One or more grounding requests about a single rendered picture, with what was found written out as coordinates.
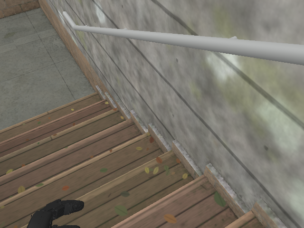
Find stairs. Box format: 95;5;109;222
0;92;265;228

